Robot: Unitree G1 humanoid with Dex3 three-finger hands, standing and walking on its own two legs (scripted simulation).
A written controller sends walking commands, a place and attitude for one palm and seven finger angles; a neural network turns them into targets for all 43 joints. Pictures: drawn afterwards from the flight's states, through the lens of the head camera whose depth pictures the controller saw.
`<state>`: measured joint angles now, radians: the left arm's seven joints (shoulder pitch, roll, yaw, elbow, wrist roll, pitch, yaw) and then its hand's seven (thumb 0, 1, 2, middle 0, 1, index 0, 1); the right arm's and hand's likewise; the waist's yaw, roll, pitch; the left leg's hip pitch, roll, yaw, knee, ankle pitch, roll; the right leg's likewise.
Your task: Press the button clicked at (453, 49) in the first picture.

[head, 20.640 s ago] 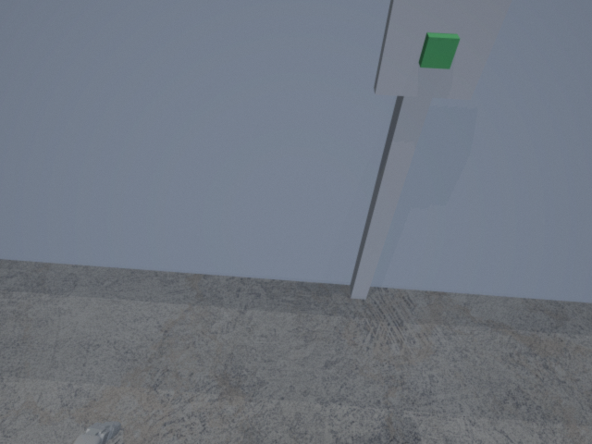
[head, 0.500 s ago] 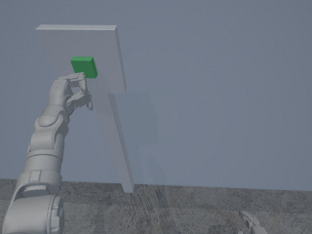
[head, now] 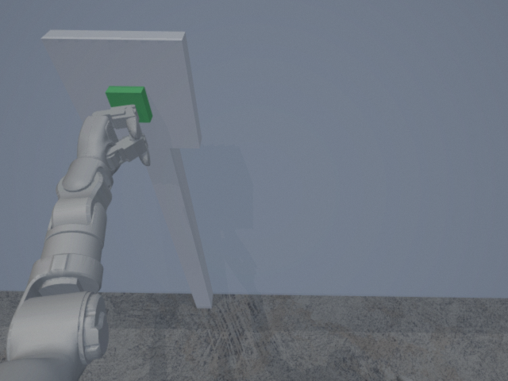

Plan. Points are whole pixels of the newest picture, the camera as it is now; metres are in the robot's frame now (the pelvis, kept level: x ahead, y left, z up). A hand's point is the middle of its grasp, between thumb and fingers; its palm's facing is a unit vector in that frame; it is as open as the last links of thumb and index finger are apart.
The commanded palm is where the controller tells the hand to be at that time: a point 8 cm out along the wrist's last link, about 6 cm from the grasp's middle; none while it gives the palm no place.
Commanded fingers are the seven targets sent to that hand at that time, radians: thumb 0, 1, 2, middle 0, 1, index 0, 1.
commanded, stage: press the button with the knuckle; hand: left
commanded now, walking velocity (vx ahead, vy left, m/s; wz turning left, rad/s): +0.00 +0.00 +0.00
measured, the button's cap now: (131, 103) +0.49 +0.21 +0.20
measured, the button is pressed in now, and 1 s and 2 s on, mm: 1 5 0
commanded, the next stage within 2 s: hold the button down briefly in 0.36 s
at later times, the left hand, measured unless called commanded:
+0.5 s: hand (142, 136) +0.45 +0.19 +0.17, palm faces +0.05 -1.00 -0.01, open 3.4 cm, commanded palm +0.45 +0.24 +0.17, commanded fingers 0.00 0.90 0.90 -1.30 -1.50 -1.30 -1.50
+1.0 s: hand (141, 137) +0.44 +0.19 +0.17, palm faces +0.05 -1.00 -0.01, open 3.5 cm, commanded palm +0.42 +0.23 +0.17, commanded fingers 0.00 0.90 0.90 -1.30 -1.50 -1.30 -1.50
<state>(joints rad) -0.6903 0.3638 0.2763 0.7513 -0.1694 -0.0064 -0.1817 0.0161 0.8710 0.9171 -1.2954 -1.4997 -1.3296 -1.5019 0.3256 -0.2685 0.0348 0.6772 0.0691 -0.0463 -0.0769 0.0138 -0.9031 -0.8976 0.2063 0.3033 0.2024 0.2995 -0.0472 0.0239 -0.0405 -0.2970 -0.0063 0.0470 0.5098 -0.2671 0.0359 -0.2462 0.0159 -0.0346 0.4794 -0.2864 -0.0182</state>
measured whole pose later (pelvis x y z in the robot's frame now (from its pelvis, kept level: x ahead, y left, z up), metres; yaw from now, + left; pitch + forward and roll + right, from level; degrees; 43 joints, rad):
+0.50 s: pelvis -0.03 +0.00 -0.01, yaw +1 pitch +5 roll -1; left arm -0.94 0.45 0.29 1.13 -0.13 -0.16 -0.19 0.05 0.85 0.91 -1.30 -1.50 -1.42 -1.50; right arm 0.36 -0.29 0.05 0.72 0.06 -0.11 -0.07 0.01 -0.90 -0.90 0.21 0.30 0.20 0.30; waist -0.10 0.02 -0.02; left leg -0.41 0.00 0.03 0.57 -0.25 0.04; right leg -0.35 0.02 -0.05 0.53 -0.27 -0.02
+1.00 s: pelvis -0.03 +0.00 -0.01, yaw +1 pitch +7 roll -1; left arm -0.95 0.45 0.29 1.13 -0.15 -0.18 -0.18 0.05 0.85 0.90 -1.30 -1.50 -1.48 -1.50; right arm 0.41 -0.29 0.04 0.72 0.05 -0.14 -0.05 0.01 -0.90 -0.90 0.21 0.30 0.20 0.30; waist -0.10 0.03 -0.04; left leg -0.47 0.00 0.03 0.60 -0.25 0.04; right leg -0.41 0.02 -0.06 0.56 -0.27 -0.02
